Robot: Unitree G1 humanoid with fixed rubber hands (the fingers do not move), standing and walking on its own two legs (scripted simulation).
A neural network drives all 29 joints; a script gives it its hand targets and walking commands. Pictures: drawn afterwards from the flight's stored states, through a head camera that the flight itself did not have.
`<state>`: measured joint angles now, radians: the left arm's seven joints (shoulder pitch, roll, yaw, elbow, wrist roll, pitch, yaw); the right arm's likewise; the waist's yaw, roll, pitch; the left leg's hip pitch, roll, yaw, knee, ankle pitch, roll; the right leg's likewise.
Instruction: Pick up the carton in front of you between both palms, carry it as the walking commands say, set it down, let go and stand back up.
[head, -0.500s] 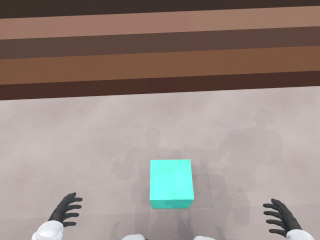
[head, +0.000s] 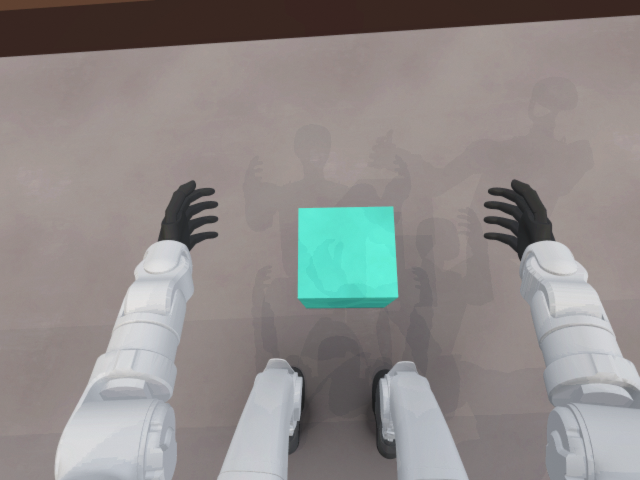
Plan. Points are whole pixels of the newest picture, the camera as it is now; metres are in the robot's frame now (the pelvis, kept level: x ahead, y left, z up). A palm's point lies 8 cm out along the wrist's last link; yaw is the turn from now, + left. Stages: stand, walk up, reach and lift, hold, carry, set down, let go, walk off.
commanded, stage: reach and lift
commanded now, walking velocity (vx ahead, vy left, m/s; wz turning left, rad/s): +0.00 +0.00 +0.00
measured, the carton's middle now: (345, 262) +0.46 -0.01 -0.55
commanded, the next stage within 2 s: none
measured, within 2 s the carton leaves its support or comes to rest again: leaves its support in 1.94 s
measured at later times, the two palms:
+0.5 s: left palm (232, 216) +0.47 +0.19 -0.21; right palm (468, 212) +0.48 -0.20 -0.21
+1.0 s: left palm (259, 251) +0.46 +0.18 -0.43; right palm (433, 250) +0.47 -0.20 -0.43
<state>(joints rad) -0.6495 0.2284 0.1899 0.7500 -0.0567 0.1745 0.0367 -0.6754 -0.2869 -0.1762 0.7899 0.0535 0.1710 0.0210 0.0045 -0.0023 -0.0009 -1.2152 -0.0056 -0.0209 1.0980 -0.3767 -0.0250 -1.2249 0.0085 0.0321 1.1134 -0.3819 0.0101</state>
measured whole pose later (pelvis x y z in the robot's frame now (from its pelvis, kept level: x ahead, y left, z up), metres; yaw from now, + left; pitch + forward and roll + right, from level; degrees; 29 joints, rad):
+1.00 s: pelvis -0.06 +0.00 -0.27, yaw +1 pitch +43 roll +1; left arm -1.27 0.29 0.15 1.02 -0.18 0.06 0.14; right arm -1.30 -0.37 -0.11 1.07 0.19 0.06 -0.08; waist 0.00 0.01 0.18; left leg -2.26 -0.05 -0.03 2.03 -0.52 -0.05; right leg -2.27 0.04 0.05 2.05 -0.52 0.04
